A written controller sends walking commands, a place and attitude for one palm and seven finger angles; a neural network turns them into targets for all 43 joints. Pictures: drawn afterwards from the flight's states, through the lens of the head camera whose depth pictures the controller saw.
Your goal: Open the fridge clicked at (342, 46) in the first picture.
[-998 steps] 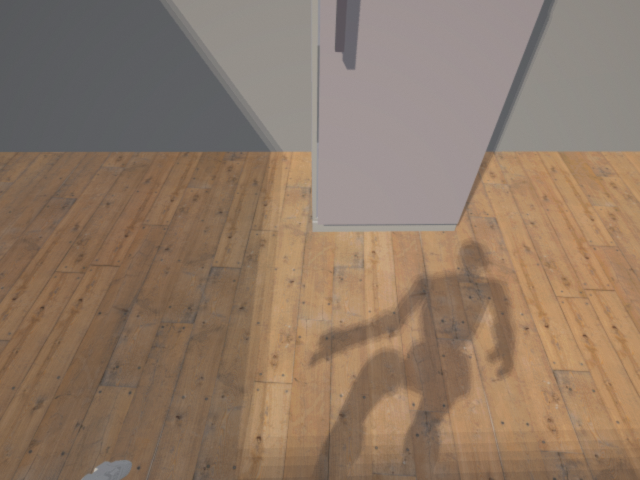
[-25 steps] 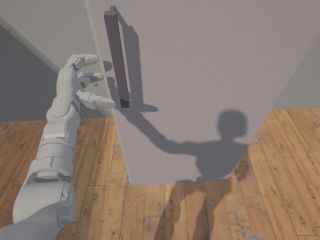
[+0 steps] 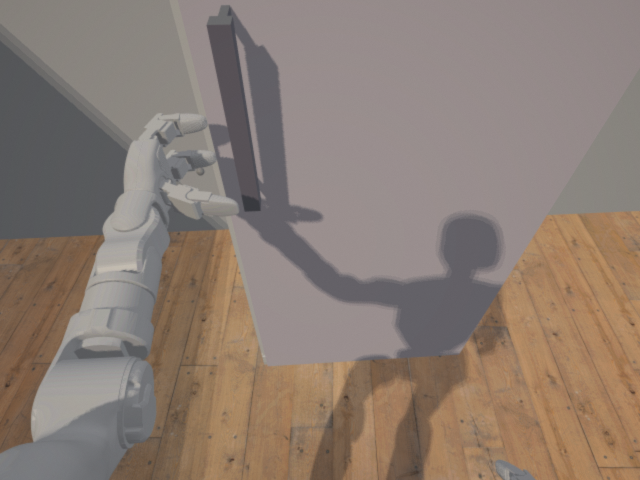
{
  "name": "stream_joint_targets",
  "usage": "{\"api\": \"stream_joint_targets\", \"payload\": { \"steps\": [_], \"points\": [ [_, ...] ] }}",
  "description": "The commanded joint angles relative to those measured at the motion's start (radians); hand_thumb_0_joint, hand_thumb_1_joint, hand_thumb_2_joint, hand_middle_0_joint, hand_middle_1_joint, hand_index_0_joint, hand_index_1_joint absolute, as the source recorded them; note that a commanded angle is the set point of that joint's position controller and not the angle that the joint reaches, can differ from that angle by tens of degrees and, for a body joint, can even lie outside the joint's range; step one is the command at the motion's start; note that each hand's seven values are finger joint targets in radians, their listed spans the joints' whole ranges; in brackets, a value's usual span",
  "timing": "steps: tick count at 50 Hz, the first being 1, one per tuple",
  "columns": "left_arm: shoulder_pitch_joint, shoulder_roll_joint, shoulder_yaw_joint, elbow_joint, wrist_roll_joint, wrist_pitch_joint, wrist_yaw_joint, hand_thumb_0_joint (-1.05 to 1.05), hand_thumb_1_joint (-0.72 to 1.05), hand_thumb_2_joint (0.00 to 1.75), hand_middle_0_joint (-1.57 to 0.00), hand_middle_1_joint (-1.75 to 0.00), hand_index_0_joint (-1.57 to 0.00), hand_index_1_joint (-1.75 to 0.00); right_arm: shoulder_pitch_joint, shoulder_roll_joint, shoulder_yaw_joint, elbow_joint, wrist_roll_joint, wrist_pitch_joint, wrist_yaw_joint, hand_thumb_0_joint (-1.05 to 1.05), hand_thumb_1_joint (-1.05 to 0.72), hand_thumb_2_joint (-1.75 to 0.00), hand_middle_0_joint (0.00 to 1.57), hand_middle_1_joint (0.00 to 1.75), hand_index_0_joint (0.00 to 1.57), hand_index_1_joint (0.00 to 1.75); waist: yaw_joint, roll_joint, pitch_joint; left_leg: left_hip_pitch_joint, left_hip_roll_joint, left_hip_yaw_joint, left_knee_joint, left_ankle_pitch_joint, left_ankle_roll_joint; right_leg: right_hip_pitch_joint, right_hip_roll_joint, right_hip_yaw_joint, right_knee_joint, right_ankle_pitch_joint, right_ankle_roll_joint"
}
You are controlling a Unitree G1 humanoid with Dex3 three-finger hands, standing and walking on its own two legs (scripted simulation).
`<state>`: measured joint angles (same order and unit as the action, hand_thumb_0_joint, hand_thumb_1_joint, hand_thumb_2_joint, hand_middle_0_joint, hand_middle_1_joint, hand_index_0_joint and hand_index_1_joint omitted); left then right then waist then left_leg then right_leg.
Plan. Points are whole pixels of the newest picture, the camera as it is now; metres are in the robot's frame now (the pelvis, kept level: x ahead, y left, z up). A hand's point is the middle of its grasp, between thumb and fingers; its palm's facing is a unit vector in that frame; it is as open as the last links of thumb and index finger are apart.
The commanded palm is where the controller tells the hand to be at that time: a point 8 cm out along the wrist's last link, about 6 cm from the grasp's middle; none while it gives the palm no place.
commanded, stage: feel for the door with the fingertips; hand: left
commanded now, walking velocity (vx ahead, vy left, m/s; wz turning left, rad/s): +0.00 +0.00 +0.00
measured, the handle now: (241, 122) +0.52 +0.12 +0.19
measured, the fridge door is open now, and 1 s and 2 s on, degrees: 0 0 0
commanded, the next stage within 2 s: slide the fingers in behind the handle in 0.60 s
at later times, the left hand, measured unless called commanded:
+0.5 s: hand (221, 161) +0.47 +0.14 +0.16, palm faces +0.10 -1.00 +0.01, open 14.0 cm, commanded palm +0.44 +0.19 +0.16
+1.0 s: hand (222, 163) +0.47 +0.14 +0.16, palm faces +0.08 -1.00 +0.03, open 13.9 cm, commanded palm +0.43 +0.19 +0.16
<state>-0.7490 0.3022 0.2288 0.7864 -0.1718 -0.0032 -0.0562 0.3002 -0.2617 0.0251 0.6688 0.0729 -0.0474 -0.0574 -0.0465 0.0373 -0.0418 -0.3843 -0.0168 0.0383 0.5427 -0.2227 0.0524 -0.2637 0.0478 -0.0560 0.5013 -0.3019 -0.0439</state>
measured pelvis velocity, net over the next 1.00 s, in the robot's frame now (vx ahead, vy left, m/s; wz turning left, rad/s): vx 0.01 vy -0.01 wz -0.01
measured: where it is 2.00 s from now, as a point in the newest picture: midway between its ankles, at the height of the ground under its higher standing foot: outside the picture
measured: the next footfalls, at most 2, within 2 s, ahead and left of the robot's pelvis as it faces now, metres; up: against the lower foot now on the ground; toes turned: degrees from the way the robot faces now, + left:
none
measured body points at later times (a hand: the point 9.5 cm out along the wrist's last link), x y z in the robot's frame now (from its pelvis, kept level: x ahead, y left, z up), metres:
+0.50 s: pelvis +0.01 -0.01 +0.00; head +0.03 -0.01 +0.45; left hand +0.46 +0.19 +0.16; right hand +0.09 -0.27 -0.12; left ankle +0.03 +0.08 -0.73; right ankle -0.03 -0.09 -0.73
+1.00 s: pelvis +0.01 -0.01 +0.00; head +0.03 -0.02 +0.45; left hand +0.46 +0.19 +0.16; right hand +0.08 -0.27 -0.12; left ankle +0.03 +0.08 -0.73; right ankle -0.03 -0.09 -0.73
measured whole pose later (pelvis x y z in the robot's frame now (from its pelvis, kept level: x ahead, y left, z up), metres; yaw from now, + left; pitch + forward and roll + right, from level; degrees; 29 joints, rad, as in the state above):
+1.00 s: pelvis +0.01 -0.01 +0.00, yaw -1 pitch +5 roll -1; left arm -0.77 0.28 0.25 0.85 -0.15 -0.06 -0.03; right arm 0.34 -0.26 0.01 0.68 0.06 -0.03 -0.04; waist -0.06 0.04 -0.07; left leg -0.40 0.00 0.05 0.56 -0.25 0.04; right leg -0.28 0.06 -0.04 0.51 -0.32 -0.05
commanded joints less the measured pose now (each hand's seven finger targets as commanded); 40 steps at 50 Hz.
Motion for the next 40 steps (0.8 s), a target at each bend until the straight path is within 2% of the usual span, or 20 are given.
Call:
{"api": "stream_joint_targets", "payload": {
  "steps": [1, 2, 4, 9, 11, 13, 14, 17, 19, 21, 22, 25, 27, 30, 31, 32, 33, 36, 37, 40],
  "points": [
    [-0.52, 0.153, 0.007, -0.244, -0.001, -0.116, 0.02, 0.0, -0.5, 0.3, -0.3, -1.2, -0.3, -1.2, -0.003, -0.132, -0.047, -0.102, -0.009, -0.044, -0.004, 0.0, -0.9, -0.9, 0.2, 0.3, 0.2, 0.3, -0.012, -0.032, -0.326, 0.328, 0.031, -0.083, -0.022, 0.224, -0.003, -0.078, -0.012, 0.042, -0.061, 0.271, 0.02],
    [-0.485, 0.188, 0.036, -0.209, 0.003, -0.113, 0.026, 0.0, -0.5, 0.3, -0.3, -1.2, -0.3, -1.2, 0.01, -0.137, -0.05, -0.099, -0.011, -0.04, -0.004, 0.0, -0.9, -0.9, 0.2, 0.3, 0.2, 0.3, -0.007, -0.069, -0.317, 0.301, 0.031, -0.08, -0.019, 0.215, 0.001, -0.058, -0.015, 0.042, -0.063, 0.268, 0.021],
    [-0.506, 0.216, 0.054, -0.18, 0.012, -0.097, 0.029, 0.0, -0.5, 0.3, -0.3, -1.2, -0.3, -1.2, 0.001, -0.137, -0.046, -0.097, -0.008, -0.035, -0.006, 0.0, -0.9, -0.9, 0.2, 0.3, 0.2, 0.3, -0.005, -0.047, -0.283, 0.264, 0.025, -0.07, -0.025, 0.18, 0.003, -0.06, -0.018, 0.052, -0.067, 0.265, 0.023],
    [-0.505, 0.183, 0.037, -0.231, 0.019, -0.09, 0.039, 0.0, -0.5, 0.3, -0.3, -1.2, -0.3, -1.2, -0.002, -0.129, -0.047, -0.114, -0.009, -0.029, -0.002, 0.0, -0.9, -0.9, 0.2, 0.3, 0.2, 0.3, 0.005, 0.008, -0.335, 0.296, 0.023, -0.065, -0.021, 0.228, 0.0, -0.039, -0.018, 0.05, -0.058, 0.306, 0.018],
    [-0.498, 0.156, 0.025, -0.254, 0.01, -0.097, 0.041, 0.0, -0.5, 0.3, -0.3, -1.2, -0.3, -1.2, 0.002, -0.127, -0.051, -0.113, -0.011, -0.033, 0.0, 0.0, -0.9, -0.9, 0.2, 0.3, 0.2, 0.3, 0.002, -0.007, -0.35, 0.319, 0.027, -0.064, -0.014, 0.262, 0.0, -0.041, -0.012, 0.048, -0.056, 0.332, 0.019],
    [-0.49, 0.158, 0.027, -0.235, 0.002, -0.1, 0.042, 0.0, -0.5, 0.3, -0.3, -1.2, -0.3, -1.2, 0.005, -0.13, -0.051, -0.107, -0.009, -0.031, -0.001, 0.0, -0.9, -0.9, 0.2, 0.3, 0.2, 0.3, -0.007, -0.058, -0.312, 0.286, 0.027, -0.06, -0.016, 0.236, 0.004, -0.036, -0.011, 0.05, -0.063, 0.33, 0.025],
    [-0.495, 0.138, 0.012, -0.233, 0.001, -0.096, 0.04, 0.0, -0.5, 0.3, -0.3, -1.2, -0.3, -1.2, 0.004, -0.128, -0.052, -0.105, -0.009, -0.032, 0.0, 0.0, -0.9, -0.9, 0.2, 0.3, 0.2, 0.3, -0.011, -0.05, -0.302, 0.283, 0.025, -0.059, -0.017, 0.228, 0.005, -0.042, -0.011, 0.051, -0.065, 0.327, 0.025],
    [-0.523, 0.204, 0.051, -0.226, 0.016, -0.096, 0.051, 0.0, -0.5, 0.3, -0.3, -1.2, -0.3, -1.2, 0.018, -0.136, -0.053, -0.097, -0.012, -0.023, -0.006, 0.0, -0.9, -0.9, 0.2, 0.3, 0.2, 0.3, -0.009, -0.059, -0.305, 0.266, 0.024, -0.057, -0.02, 0.221, 0.008, -0.022, -0.019, 0.055, -0.065, 0.327, 0.027],
    [-0.549, 0.176, 0.025, -0.217, 0.027, -0.092, 0.055, 0.0, -0.5, 0.3, -0.3, -1.2, -0.3, -1.2, 0.013, -0.127, -0.05, -0.093, -0.012, -0.024, -0.005, 0.0, -0.9, -0.9, 0.2, 0.3, 0.2, 0.3, -0.015, -0.019, -0.302, 0.281, 0.022, -0.056, -0.017, 0.227, 0.006, -0.047, -0.017, 0.056, -0.063, 0.329, 0.025],
    [-0.568, 0.186, 0.034, -0.188, 0.031, -0.091, 0.056, 0.0, -0.5, 0.3, -0.3, -1.2, -0.3, -1.2, 0.027, -0.129, -0.05, -0.082, -0.014, -0.023, -0.005, 0.0, -0.9, -0.9, 0.2, 0.3, 0.2, 0.3, -0.022, -0.036, -0.304, 0.281, 0.023, -0.061, -0.016, 0.227, 0.005, -0.053, -0.016, 0.053, -0.063, 0.324, 0.025],
    [-0.541, 0.22, 0.064, -0.178, 0.03, -0.096, 0.058, 0.0, -0.5, 0.3, -0.3, -1.2, -0.3, -1.2, 0.032, -0.134, -0.053, -0.085, -0.016, -0.02, -0.007, 0.0, -0.9, -0.9, 0.2, 0.3, 0.2, 0.3, -0.007, -0.043, -0.313, 0.27, 0.024, -0.06, -0.014, 0.232, 0.006, -0.032, -0.018, 0.055, -0.061, 0.329, 0.024],
    [-0.563, 0.171, 0.026, -0.19, 0.023, -0.105, 0.049, 0.0, -0.5, 0.3, -0.3, -1.2, -0.3, -1.2, 0.027, -0.128, -0.052, -0.089, -0.014, -0.023, -0.004, 0.0, -0.9, -0.9, 0.2, 0.3, 0.2, 0.3, -0.016, -0.019, -0.346, 0.299, 0.02, -0.057, -0.007, 0.269, 0.005, -0.031, -0.016, 0.056, -0.053, 0.374, 0.024],
    [-0.551, 0.2, 0.046, -0.136, 0.024, -0.105, 0.044, 0.0, -0.5, 0.3, -0.3, -1.2, -0.3, -1.2, 0.045, -0.136, -0.054, -0.08, -0.016, -0.019, -0.006, 0.0, -0.9, -0.9, 0.2, 0.3, 0.2, 0.3, -0.022, -0.07, -0.324, 0.266, 0.02, -0.056, -0.005, 0.251, 0.008, -0.025, -0.018, 0.055, -0.057, 0.365, 0.028],
    [-0.565, 0.235, 0.074, -0.083, 0.027, -0.098, 0.037, 0.0, -0.5, 0.3, -0.3, -1.2, -0.3, -1.2, 0.047, -0.138, -0.052, -0.077, -0.015, -0.013, -0.007, 0.0, -0.9, -0.9, 0.2, 0.3, 0.2, 0.3, -0.019, -0.063, -0.301, 0.233, 0.016, -0.05, -0.007, 0.231, 0.01, -0.027, -0.021, 0.063, -0.056, 0.376, 0.03],
    [-0.604, 0.208, 0.043, -0.102, 0.027, -0.103, 0.031, 0.0, -0.5, 0.3, -0.3, -1.2, -0.3, -1.2, 0.045, -0.135, -0.051, -0.08, -0.015, -0.012, -0.006, 0.0, -0.9, -0.9, 0.2, 0.3, 0.2, 0.3, -0.032, -0.054, -0.304, 0.239, 0.015, -0.05, -0.007, 0.227, 0.01, -0.035, -0.022, 0.063, -0.056, 0.376, 0.032],
    [-0.602, 0.207, 0.045, -0.095, 0.025, -0.107, 0.032, 0.0, -0.5, 0.3, -0.3, -1.2, -0.3, -1.2, 0.053, -0.136, -0.056, -0.08, -0.015, -0.012, -0.006, 0.0, -0.9, -0.9, 0.2, 0.3, 0.2, 0.3, -0.031, -0.072, -0.308, 0.241, 0.014, -0.05, 0.0, 0.237, 0.012, -0.029, -0.023, 0.06, -0.055, 0.381, 0.032],
    [-0.606, 0.215, 0.053, -0.114, 0.027, -0.113, 0.03, 0.0, -0.5, 0.3, -0.3, -1.2, -0.3, -1.2, 0.046, -0.135, -0.055, -0.083, -0.014, -0.014, -0.004, 0.0, -0.9, -0.9, 0.2, 0.3, 0.2, 0.3, -0.022, -0.025, -0.329, 0.25, 0.013, -0.049, 0.001, 0.244, 0.01, -0.033, -0.022, 0.064, -0.05, 0.386, 0.03],
    [-0.627, 0.195, 0.032, -0.086, 0.028, -0.118, 0.027, 0.0, -0.5, 0.3, -0.3, -1.2, -0.3, -1.2, 0.056, -0.133, -0.053, -0.075, -0.014, -0.013, -0.002, 0.0, -0.9, -0.9, 0.2, 0.3, 0.2, 0.3, -0.035, -0.023, -0.32, 0.26, 0.015, -0.057, 0.005, 0.24, 0.008, -0.061, -0.019, 0.06, -0.051, 0.363, 0.028],
    [-0.609, 0.19, 0.033, -0.074, 0.027, -0.123, 0.029, 0.0, -0.5, 0.3, -0.3, -1.2, -0.3, -1.2, 0.063, -0.135, -0.057, -0.075, -0.016, -0.012, -0.001, 0.0, -0.9, -0.9, 0.2, 0.3, 0.2, 0.3, -0.035, -0.049, -0.319, 0.256, 0.017, -0.059, 0.008, 0.241, 0.01, -0.057, -0.02, 0.055, -0.05, 0.358, 0.028],
    [-0.605, 0.179, 0.027, -0.107, 0.026, -0.134, 0.028, 0.0, -0.5, 0.3, -0.3, -1.2, -0.3, -1.2, 0.053, -0.134, -0.058, -0.082, -0.016, -0.015, 0.003, 0.0, -0.9, -0.9, 0.2, 0.3, 0.2, 0.3, -0.025, -0.006, -0.351, 0.279, 0.016, -0.06, 0.01, 0.253, 0.006, -0.062, -0.016, 0.057, -0.043, 0.362, 0.024]
  ]
}}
